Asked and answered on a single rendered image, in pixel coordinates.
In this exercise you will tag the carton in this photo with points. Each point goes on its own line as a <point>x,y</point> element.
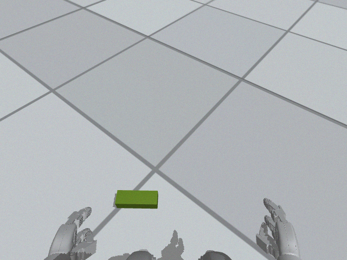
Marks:
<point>133,199</point>

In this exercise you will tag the left robot hand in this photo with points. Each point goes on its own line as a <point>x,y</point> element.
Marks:
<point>79,246</point>

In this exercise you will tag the right robot hand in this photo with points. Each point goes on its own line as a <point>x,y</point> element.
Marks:
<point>282,231</point>

